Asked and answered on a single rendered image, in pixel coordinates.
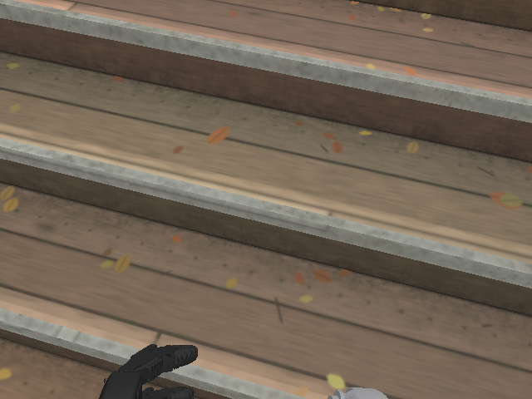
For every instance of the left robot hand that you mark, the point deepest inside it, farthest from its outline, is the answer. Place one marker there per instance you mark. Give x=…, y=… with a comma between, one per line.
x=145, y=366

